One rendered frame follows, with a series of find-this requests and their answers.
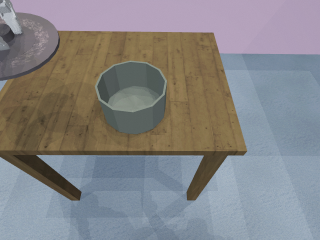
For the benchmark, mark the left robot hand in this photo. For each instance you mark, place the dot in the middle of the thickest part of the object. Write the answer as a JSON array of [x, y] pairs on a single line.
[[9, 15]]

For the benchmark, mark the pot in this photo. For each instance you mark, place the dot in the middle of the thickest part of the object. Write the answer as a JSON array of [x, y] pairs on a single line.
[[132, 95]]

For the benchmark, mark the knob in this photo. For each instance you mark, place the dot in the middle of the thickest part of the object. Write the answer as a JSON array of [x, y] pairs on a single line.
[[6, 33]]

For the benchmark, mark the table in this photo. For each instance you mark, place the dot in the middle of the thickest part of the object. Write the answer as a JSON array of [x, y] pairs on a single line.
[[55, 109]]

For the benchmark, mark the lid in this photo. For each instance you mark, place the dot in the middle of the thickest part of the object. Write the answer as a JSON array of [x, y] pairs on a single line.
[[31, 49]]

